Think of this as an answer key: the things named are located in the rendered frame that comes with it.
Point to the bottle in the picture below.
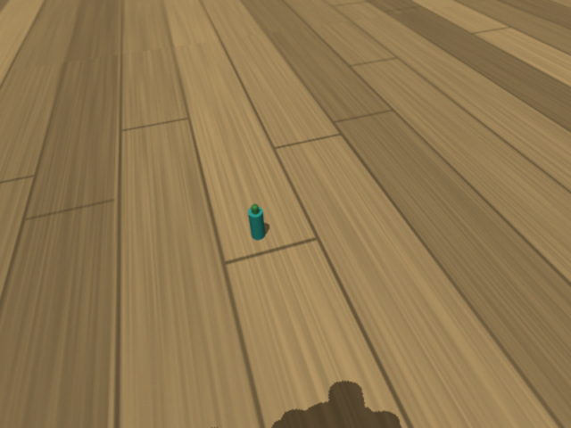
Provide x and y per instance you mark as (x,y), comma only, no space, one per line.
(256,222)

